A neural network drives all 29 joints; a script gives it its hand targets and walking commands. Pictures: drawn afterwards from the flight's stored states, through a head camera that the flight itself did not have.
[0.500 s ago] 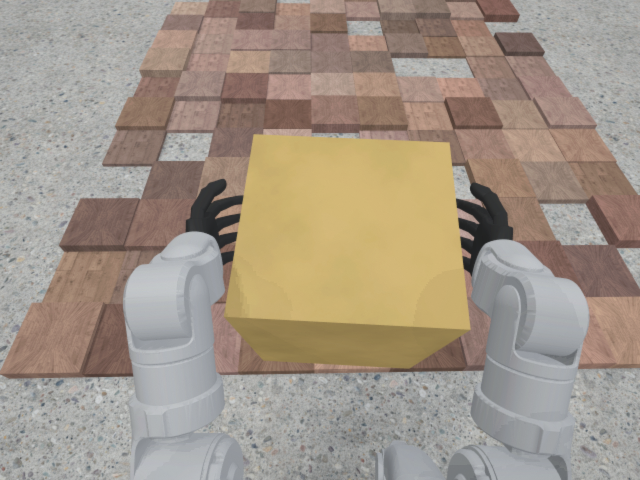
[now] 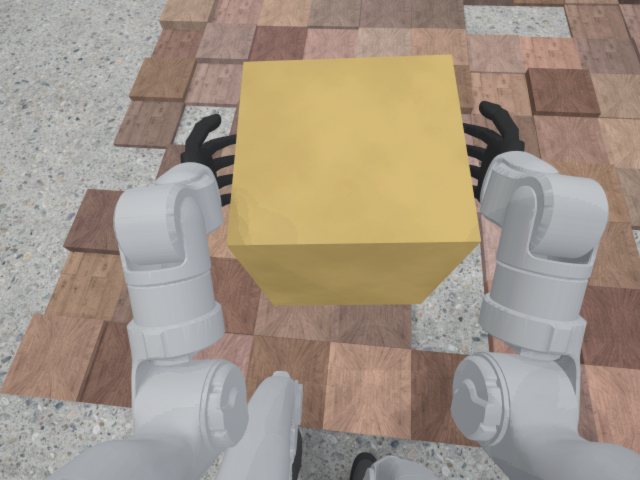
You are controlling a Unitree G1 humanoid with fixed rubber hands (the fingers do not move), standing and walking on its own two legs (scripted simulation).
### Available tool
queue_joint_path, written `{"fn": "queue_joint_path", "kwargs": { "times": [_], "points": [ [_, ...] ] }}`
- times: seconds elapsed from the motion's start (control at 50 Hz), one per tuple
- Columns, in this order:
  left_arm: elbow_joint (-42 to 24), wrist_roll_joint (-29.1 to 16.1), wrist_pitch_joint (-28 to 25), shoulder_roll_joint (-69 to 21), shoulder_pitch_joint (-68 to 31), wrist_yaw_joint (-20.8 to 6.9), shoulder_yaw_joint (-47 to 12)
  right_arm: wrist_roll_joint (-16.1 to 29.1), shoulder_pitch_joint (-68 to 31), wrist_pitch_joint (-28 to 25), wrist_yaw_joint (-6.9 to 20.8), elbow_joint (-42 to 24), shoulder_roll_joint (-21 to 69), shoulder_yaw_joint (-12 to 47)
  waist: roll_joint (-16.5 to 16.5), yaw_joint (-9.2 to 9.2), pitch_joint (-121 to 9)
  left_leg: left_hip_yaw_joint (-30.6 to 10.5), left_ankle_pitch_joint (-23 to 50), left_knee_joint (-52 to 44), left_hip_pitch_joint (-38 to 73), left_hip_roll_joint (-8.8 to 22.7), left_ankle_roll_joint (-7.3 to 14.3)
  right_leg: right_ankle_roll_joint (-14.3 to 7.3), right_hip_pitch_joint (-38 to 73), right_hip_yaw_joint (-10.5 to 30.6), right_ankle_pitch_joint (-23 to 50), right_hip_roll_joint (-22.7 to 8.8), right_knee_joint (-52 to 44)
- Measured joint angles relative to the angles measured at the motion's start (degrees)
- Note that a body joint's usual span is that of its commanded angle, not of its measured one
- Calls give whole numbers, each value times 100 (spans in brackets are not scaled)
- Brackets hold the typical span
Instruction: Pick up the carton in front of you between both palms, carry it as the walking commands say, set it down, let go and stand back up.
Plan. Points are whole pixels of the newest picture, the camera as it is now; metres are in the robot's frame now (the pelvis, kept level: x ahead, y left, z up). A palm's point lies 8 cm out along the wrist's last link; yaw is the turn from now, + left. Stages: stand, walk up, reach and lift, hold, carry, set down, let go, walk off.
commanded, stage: carry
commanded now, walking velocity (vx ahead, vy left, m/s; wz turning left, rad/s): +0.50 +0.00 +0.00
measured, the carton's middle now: (346, 202) +0.42 +0.02 +0.04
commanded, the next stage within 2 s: none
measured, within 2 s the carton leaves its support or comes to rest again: neither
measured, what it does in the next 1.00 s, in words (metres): climbs: left foot 0.04 m higher, then right foot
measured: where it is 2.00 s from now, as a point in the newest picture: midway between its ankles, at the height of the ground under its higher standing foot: (349, 137)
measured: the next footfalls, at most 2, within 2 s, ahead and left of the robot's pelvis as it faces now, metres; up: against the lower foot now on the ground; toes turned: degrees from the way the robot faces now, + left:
left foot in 0.16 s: +0.32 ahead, +0.10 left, +0.04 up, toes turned +3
right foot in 0.54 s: +0.56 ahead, -0.11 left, +0.05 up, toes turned -4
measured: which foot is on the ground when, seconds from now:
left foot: up 0.00-0.14, down 0.16-0.56, up 0.58-0.98, down 1.00-1.00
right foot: down 0.00-0.18, up 0.20-0.52, down 0.54-1.00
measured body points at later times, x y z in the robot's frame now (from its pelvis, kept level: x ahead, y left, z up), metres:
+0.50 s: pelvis +0.35 +0.01 +0.03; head +0.42 +0.01 +0.48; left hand +0.76 +0.11 +0.18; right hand +0.72 -0.19 +0.19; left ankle +0.28 +0.09 -0.70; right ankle +0.47 -0.11 -0.66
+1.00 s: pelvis +0.64 +0.00 +0.03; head +0.67 +0.00 +0.48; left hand +1.00 +0.17 +0.15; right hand +1.03 -0.13 +0.15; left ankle +0.74 +0.09 -0.70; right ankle +0.52 -0.10 -0.69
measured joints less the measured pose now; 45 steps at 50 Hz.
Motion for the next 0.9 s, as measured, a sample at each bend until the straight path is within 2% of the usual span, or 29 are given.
{"fn": "queue_joint_path", "kwargs": {
  "times": [0.06,0.14,0.16,0.18,0.22,0.24,0.28,0.34,0.4,0.44,0.52,0.56,0.58,0.64,0.68,0.72,0.8,0.9],
  "points": [
    [-452,-15,-99,-109,135,-1,28,-29,172,-95,34,-501,141,-7,12,34,-23,133,340,-638,-304,-5,19,74,405,84,-327,2,-110],
    [-566,-30,-125,-82,212,-35,34,-118,313,-180,79,-635,215,101,46,-30,-204,526,1140,-2979,353,-256,105,163,942,106,-774,-37,98],
    [-524,-79,-98,-25,220,-133,53,-151,319,-227,96,-527,239,141,12,-116,-232,647,1423,-3374,655,-332,184,190,942,75,-839,-100,543],
    [-426,-80,-103,60,189,-170,52,-196,311,-295,99,-412,256,190,-113,-208,-224,737,1329,-3264,750,-398,318,255,709,209,-598,-197,1348],
    [-170,-50,-132,187,162,-214,16,-265,280,-361,47,-140,252,317,-131,-424,-201,732,916,-3092,941,-448,545,352,-38,699,-744,-25,3430],
    [-62,-21,-120,197,170,-234,16,-272,313,-346,30,-52,242,347,-96,-527,-199,694,790,-3168,1105,-462,528,349,-388,828,-783,53,4233],
    [47,40,-61,160,202,-274,25,-132,430,-263,62,-15,210,362,10,-711,-199,604,704,-3490,1478,-443,358,320,-1005,893,-759,94,5008],
    [-11,168,10,54,211,-285,-1,37,555,-213,8,-113,153,332,123,-907,-170,501,644,-3985,2042,-360,222,319,-1730,870,-672,-1,4750],
    [-146,274,8,-25,181,-292,-47,189,561,-232,-24,-227,97,261,127,-1010,-217,427,477,-4310,2531,-271,196,376,-2140,804,-680,-121,3579],
    [-216,320,6,-33,146,-295,-80,256,480,-243,-32,-233,59,218,92,-1033,-316,389,313,-4435,2814,-233,139,384,-2210,731,-298,-170,2586],
    [-94,373,51,41,32,-299,-118,297,219,-221,-17,69,-59,209,48,-918,-641,355,-222,-4363,3334,-158,-87,335,-1758,358,768,-102,623],
    [201,390,66,86,-94,-293,-150,277,84,-172,21,350,-191,237,62,-772,-805,353,-597,-3763,3403,-89,-193,235,-1350,170,1570,-42,98],
    [372,400,26,92,-149,-283,-180,281,10,-173,48,518,-281,248,172,-667,-810,232,-547,-3117,3242,-23,-206,173,-1370,124,1558,31,349],
    [866,388,47,106,-188,-233,-266,262,-3,-108,111,957,-403,238,101,-412,-853,-95,-589,-1079,2436,-268,-153,126,-1102,226,729,52,536],
    [981,298,145,148,-83,-201,-276,198,23,-16,115,1127,-359,251,38,-263,-853,-89,-367,-697,1972,-310,-142,213,-813,253,724,29,254],
    [949,174,221,189,5,-155,-273,123,56,69,116,1108,-292,254,-13,-133,-793,-65,-205,-946,1624,-274,-172,177,-510,270,706,11,-57],
    [789,27,156,191,91,-103,-214,-25,131,74,119,839,-137,194,-44,47,-712,-53,29,-2062,1163,-171,-259,171,-8,292,587,-34,-501],
    [1071,80,-169,73,230,-131,-195,-229,449,-140,203,817,-5,127,22,121,-882,44,1303,-3361,1082,-95,-283,298,562,297,144,-36,-642]
  ]
}}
